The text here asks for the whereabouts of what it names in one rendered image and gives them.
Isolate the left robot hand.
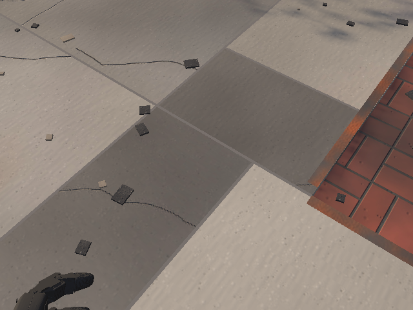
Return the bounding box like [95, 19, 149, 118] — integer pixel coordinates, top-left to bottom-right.
[14, 273, 94, 310]

